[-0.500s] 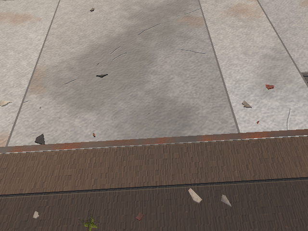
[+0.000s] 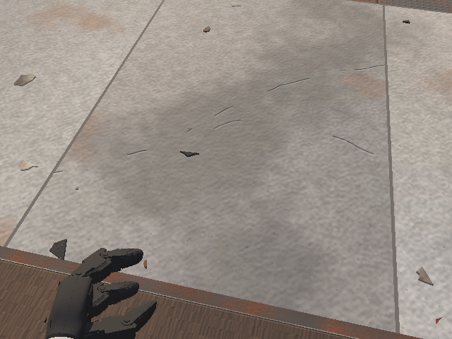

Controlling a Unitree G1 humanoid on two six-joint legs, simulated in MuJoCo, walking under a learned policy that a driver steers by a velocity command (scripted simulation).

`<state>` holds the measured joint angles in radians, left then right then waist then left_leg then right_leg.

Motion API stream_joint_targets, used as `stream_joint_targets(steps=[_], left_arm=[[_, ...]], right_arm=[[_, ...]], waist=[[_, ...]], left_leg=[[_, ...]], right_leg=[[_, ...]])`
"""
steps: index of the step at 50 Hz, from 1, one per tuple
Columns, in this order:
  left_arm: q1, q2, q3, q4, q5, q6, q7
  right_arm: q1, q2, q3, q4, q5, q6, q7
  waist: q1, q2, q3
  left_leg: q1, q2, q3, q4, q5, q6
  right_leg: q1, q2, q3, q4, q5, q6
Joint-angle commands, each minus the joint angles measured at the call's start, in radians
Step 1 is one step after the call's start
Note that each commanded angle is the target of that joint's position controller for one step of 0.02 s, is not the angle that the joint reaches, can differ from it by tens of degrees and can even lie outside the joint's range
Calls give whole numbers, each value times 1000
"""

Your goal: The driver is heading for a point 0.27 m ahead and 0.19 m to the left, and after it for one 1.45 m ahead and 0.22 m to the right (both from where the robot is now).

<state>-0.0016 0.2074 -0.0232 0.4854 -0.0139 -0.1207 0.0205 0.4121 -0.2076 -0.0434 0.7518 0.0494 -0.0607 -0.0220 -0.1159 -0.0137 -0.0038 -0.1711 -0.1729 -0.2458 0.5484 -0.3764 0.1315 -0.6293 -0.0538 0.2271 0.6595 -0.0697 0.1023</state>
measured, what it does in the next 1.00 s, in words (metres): walks ahead: right foot, then left foot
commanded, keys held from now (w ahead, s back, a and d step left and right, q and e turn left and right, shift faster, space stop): w+q+shift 0.26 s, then e+shift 0.74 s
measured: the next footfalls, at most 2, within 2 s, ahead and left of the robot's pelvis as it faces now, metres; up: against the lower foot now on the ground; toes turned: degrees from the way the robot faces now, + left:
right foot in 0.06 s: +0.24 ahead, -0.20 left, +0.00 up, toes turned +14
left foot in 0.48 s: +0.52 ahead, +0.15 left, +0.00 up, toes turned +17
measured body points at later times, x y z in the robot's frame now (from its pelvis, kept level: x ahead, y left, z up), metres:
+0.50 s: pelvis +0.36 +0.00 -0.02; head +0.39 +0.02 +0.43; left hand +0.19 +0.22 -0.15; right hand +0.70 -0.08 -0.05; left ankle +0.48 +0.14 -0.73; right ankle +0.21 -0.21 -0.72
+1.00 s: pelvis +0.48 -0.01 -0.01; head +0.52 -0.05 +0.44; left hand +0.65 +0.27 -0.08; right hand +0.65 -0.30 -0.12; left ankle +0.47 +0.14 -0.67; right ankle +0.54 -0.10 -0.73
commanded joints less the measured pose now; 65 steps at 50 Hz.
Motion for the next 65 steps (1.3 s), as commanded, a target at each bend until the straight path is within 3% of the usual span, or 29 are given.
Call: stream_joint_targets(steps=[1,3,4,5,6,8,9,12,17,20,23,24,25,26,27,28,29,32,35,38,44,45,46,47,48,49,51,57,65], left_arm=[[-1,134,78,-44,-44,-9,2],[263,199,127,14,-46,-24,-2],[484,274,144,50,-24,-21,-1],[484,353,152,63,19,-23,-24],[394,255,141,36,21,-16,-25],[372,184,123,70,20,3,-15],[356,170,119,99,27,6,-16],[324,98,97,170,13,2,-23],[319,181,104,242,19,3,-17],[400,282,122,296,-22,6,-16],[407,299,119,324,-26,21,-12],[404,279,112,315,-22,22,-9],[413,185,84,264,18,22,-8],[630,113,55,300,5,27,-13],[585,237,90,306,-11,39,-10],[483,239,100,269,-30,56,-3],[443,209,98,266,-23,74,11],[501,136,101,266,-18,150,26],[416,136,109,207,-2,170,29],[346,136,107,173,3,170,0],[273,194,136,104,2,198,-38],[295,214,149,109,11,196,-31],[343,301,178,112,15,188,-16],[326,431,201,75,20,173,-5],[353,396,188,58,46,137,-22],[331,376,180,59,43,112,-31],[226,309,164,38,-2,111,-13],[200,291,160,-10,2,146,34],[162,295,168,-43,-1,170,18]], right_arm=[[-30,-155,-50,-59,10,7,-12],[-85,-112,-37,-90,-13,4,4],[-65,2,-1,-128,-40,-2,15],[35,1,14,-196,21,-21,19],[-9,-83,1,-163,41,-9,7],[-173,-123,-10,-186,-16,6,16],[-228,-124,-17,-209,-30,8,23],[-248,-101,-16,-234,0,37,46],[-361,-63,16,-279,-38,5,64],[-453,-84,10,-291,-45,-32,90],[-266,-196,-41,-229,-62,-41,76],[-154,-231,-54,-199,-83,-39,60],[-29,-297,-61,-178,-115,-29,37],[-58,-289,-37,-208,-141,-21,38],[-103,-247,-39,-224,-113,-1,39],[-168,-209,-29,-210,-83,6,40],[-215,-167,-21,-185,-60,8,36],[-362,-132,-20,-170,-80,6,35],[-412,-157,-35,-142,-85,-4,16],[-433,-183,-47,-121,-70,3,-6],[-414,-228,-73,-77,-18,40,10],[-382,-202,-70,-59,-11,48,13],[-313,-173,-67,-38,-29,60,17],[-330,-155,-59,-95,-69,68,14],[-412,-182,-61,-118,-79,68,5],[-443,-190,-65,-123,-53,66,-1],[-422,-203,-72,-99,-59,61,-16],[-423,-144,-53,-63,-49,48,1],[-387,-187,-65,-45,-37,32,24]], waist=[[64,123,-12],[223,123,-145],[277,-81,-331],[183,-503,-366],[201,-321,-205],[222,-48,-37],[205,-16,17],[156,-90,58],[128,-13,146],[151,-42,111],[17,-109,-30],[-42,-120,-106],[-51,62,-284],[43,272,-567],[21,168,-584],[48,139,-406],[79,75,-279],[185,158,-113],[191,139,-71],[180,118,-89],[176,83,-59],[178,30,-50],[172,-176,-14],[128,-442,21],[186,-287,-108],[177,-189,-104],[121,-84,-83],[117,-80,-153],[132,-172,-113]], left_leg=[[-206,125,-225,-103,-72,89],[-235,97,-162,234,103,15],[-405,60,-50,618,-125,-23],[-732,66,39,888,-190,-49],[-851,163,69,1009,-57,-64],[-812,228,132,996,67,-68],[-776,257,129,939,96,-64],[-725,310,134,860,105,-68],[-561,234,184,396,278,-92],[-316,173,274,113,424,-83],[-49,116,264,-60,494,-25],[174,170,231,-73,685,-5],[504,440,5,69,1226,50],[691,706,-287,99,1468,214],[560,641,-210,40,1313,215],[433,590,-88,-13,1121,189],[290,531,-19,-73,962,154],[-116,489,158,-251,652,128],[-175,500,259,-305,520,123],[-152,494,346,-293,447,97],[-42,532,409,-139,322,0],[-56,490,440,-31,247,-49],[-162,388,505,214,63,-125],[-504,204,469,539,-312,-222],[-559,161,234,699,-318,-206],[-586,168,180,721,-230,-172],[-586,200,137,630,-60,-148],[-439,117,119,347,64,-197],[-256,89,94,68,58,-179]], right_leg=[[378,87,-109,-159,9,20],[675,19,-92,-129,-72,-49],[995,-181,173,-131,-333,-122],[1098,-398,830,-385,-769,-295],[998,-378,809,-415,-960,-294],[791,-281,394,-378,-538,-244],[699,-234,264,-380,-390,-230],[591,-185,32,-412,-191,-200],[425,-143,-171,-466,305,-233],[466,-159,-177,-503,440,-244],[597,-138,-186,-226,744,-183],[485,-91,-193,-44,669,-141],[241,16,-212,331,-17,-86],[89,98,-49,669,-655,-56],[93,53,-17,732,-621,-41],[-10,13,-98,699,-562,-29],[-40,-24,-140,651,-491,-14],[128,-57,-185,639,-401,27],[125,-90,-194,492,-284,15],[204,-97,-213,295,-104,-29],[297,-38,-311,21,-146,-124],[347,-9,-303,-53,-103,-158],[427,-66,-145,-184,254,-218],[544,-250,275,-272,403,-396],[550,-288,396,-337,212,-466],[548,-269,335,-358,105,-432],[516,-201,236,-333,8,-339],[495,-103,192,-278,98,-304],[419,-50,351,-262,-45,-282]])
Velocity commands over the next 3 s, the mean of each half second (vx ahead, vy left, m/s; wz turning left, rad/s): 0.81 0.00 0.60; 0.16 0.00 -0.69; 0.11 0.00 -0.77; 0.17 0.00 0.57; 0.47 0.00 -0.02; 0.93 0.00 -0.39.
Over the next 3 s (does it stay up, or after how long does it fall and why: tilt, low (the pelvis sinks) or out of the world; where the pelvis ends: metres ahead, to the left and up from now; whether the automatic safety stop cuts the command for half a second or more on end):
stays up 1.16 -0.23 0.00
